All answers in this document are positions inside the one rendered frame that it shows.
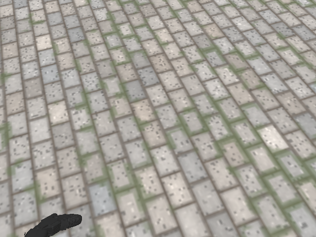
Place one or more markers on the left robot hand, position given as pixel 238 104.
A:
pixel 53 224

